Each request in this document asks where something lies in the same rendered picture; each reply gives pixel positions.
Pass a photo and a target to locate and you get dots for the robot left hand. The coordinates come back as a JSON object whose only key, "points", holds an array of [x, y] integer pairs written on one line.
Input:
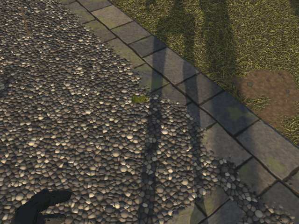
{"points": [[29, 212]]}

